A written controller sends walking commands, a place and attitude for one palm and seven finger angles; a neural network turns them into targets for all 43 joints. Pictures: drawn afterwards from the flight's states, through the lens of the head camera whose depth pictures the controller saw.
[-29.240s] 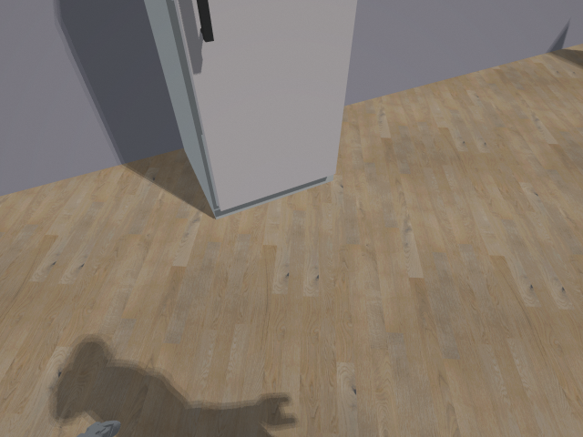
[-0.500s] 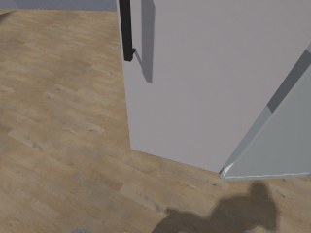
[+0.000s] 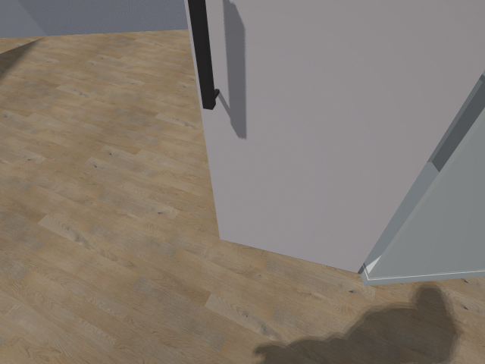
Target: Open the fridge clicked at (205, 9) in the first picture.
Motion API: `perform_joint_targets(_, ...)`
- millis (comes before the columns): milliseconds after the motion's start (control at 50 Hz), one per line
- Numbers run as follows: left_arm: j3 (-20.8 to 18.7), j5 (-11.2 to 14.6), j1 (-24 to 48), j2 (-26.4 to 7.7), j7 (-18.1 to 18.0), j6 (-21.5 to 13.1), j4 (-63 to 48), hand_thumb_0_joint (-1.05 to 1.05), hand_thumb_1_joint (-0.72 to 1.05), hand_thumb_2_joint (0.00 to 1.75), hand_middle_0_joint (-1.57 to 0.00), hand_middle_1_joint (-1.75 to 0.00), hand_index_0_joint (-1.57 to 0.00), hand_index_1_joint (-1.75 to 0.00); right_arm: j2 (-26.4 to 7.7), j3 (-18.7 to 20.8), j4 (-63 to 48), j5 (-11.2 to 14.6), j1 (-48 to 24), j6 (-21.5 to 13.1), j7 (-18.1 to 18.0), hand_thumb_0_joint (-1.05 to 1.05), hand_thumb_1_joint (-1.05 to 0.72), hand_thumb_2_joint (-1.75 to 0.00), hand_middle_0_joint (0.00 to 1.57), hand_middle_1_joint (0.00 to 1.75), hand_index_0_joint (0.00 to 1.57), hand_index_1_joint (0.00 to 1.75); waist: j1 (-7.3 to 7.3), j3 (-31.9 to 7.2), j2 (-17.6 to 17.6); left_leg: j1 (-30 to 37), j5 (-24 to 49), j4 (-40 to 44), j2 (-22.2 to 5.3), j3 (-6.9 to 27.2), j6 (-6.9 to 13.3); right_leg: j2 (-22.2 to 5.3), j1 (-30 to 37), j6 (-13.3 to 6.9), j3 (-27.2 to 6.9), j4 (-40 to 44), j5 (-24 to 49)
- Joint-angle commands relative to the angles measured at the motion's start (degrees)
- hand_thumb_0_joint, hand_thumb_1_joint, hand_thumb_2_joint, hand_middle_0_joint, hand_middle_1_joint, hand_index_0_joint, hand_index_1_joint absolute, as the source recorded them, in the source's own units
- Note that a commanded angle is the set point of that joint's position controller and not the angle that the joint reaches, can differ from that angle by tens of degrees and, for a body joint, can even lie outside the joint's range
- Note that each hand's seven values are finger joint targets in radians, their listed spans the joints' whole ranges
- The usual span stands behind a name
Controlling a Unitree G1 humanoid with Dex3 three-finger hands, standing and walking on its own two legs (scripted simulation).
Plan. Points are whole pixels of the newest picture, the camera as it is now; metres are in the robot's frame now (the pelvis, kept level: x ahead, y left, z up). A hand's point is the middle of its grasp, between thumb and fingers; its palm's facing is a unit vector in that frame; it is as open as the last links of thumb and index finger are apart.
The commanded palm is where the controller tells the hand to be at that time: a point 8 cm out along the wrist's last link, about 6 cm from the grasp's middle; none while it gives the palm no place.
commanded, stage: let the arm hang, fingers relaxed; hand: left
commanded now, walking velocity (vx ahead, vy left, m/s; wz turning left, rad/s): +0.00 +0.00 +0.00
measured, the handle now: (206, 38) +0.69 +0.12 +0.22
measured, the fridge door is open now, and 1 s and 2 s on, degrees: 70 70 70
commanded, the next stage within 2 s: look to check the result in 0.32 s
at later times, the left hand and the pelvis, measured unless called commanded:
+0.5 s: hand out of the picture +0.08 +0.23 -0.16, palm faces -0.05 -0.96 -0.29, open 7.4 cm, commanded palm none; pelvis +0.01 +0.00 +0.00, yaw -1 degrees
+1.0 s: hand out of the picture +0.10 +0.23 -0.16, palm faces -0.04 -0.94 -0.33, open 7.4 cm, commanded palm none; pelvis +0.03 -0.01 +0.00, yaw -1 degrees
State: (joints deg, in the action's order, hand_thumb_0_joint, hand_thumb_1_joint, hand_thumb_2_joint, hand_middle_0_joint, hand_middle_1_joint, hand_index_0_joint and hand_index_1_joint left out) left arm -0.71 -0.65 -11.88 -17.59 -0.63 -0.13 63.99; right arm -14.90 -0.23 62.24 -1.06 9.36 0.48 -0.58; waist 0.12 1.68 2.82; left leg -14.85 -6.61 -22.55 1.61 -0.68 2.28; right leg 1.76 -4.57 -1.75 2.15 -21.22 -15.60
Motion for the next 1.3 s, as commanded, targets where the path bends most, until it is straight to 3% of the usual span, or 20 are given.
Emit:
perform_joint_targets(0,-1.00,-0.10,0.81,-8.23,-0.19,-1.26,-2.44,0.00,0.90,0.90,-0.20,-0.30,-0.20,-0.30,-11.11,2.47,-1.60,0.04,-0.81,-1.39,-0.84,0.00,-0.90,-0.90,0.20,0.30,0.20,0.30,0.01,-1.29,-4.62,5.61,0.38,4.91,-8.54,9.09,0.67,-7.87,-5.26,-1.93,-7.09,5.56,1.51)
perform_joint_targets(140,-1.35,-0.16,2.38,-9.70,-0.28,-1.49,-2.57,0.00,0.90,0.90,-0.20,-0.30,-0.20,-0.30,-11.81,2.30,-0.72,0.21,-2.01,-1.87,-0.82,0.00,-0.90,-0.90,0.20,0.30,0.20,0.30,-0.20,-1.94,-2.62,6.52,6.17,4.79,-8.66,8.51,0.49,-8.37,-3.14,-1.53,-7.20,5.64,5.96)
perform_joint_targets(300,-1.48,-0.04,4.11,-10.16,-0.14,-1.42,-2.32,0.00,0.90,0.90,-0.20,-0.30,-0.20,-0.30,-12.82,2.24,-0.24,0.22,-3.35,-1.96,-0.89,0.00,-0.90,-0.90,0.20,0.30,0.20,0.30,0.05,-1.69,-0.50,6.83,4.57,5.97,-8.77,8.69,0.15,-8.55,-2.55,-1.58,-7.42,6.66,4.56)
perform_joint_targets(640,-1.37,-0.02,4.52,-10.86,-0.40,-1.78,-1.93,0.00,0.90,0.90,-0.20,-0.30,-0.20,-0.30,-13.88,2.42,-0.20,0.50,-3.97,-1.94,-1.08,0.00,-0.90,-0.90,0.20,0.30,0.20,0.30,0.44,-5.04,-3.18,10.84,11.52,3.57,-8.97,7.50,0.15,-9.29,-0.84,-1.14,-7.29,7.02,13.40)
perform_joint_targets(760,-1.20,0.00,4.98,-10.88,-0.43,-1.62,-1.75,0.00,0.90,0.90,-0.20,-0.30,-0.20,-0.30,-13.85,2.35,-0.17,0.48,-4.73,-1.74,-1.02,0.00,-0.90,-0.90,0.20,0.30,0.20,0.30,0.48,-3.21,-3.37,10.66,10.09,4.31,-9.03,7.47,0.07,-9.22,-1.82,-1.10,-7.32,7.44,11.84)
perform_joint_targets(1080,-1.66,0.00,4.97,-11.27,-0.76,-1.79,-2.35,0.00,0.90,0.90,-0.20,-0.30,-0.20,-0.30,-13.83,2.27,-0.07,0.50,-4.64,-1.98,-1.21,0.00,-0.90,-0.90,0.20,0.30,0.20,0.30,0.27,-4.19,-2.81,11.27,14.53,3.43,-8.98,6.51,-0.20,-9.60,0.93,-0.81,-7.33,6.77,19.20)
perform_joint_targets(1280,-1.66,0.12,5.23,-11.31,-0.71,-1.72,-2.58,0.00,0.90,0.90,-0.20,-0.30,-0.20,-0.30,-13.97,2.28,-0.07,0.51,-4.47,-1.85,-1.24,0.00,-0.90,-0.90,0.20,0.30,0.20,0.30,0.24,-4.03,-3.07,11.32,12.65,3.65,-9.00,6.35,-0.35,-9.64,0.98,-0.76,-7.74,7.18,18.56)
